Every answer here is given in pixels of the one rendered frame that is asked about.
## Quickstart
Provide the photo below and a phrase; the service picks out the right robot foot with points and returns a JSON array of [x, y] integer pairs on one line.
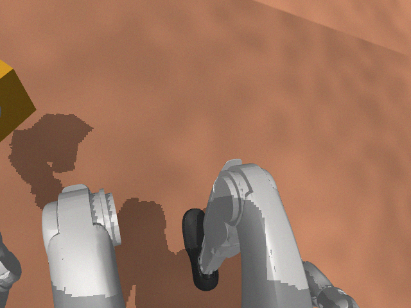
[[193, 234]]

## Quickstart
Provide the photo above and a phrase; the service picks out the right robot arm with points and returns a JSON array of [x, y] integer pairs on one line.
[[334, 297]]

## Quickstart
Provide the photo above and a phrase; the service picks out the right robot hand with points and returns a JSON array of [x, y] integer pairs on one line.
[[317, 281]]

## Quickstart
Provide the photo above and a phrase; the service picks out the left robot arm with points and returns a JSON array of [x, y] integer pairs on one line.
[[10, 272]]

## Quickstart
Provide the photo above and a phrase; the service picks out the carton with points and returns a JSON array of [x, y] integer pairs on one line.
[[16, 105]]

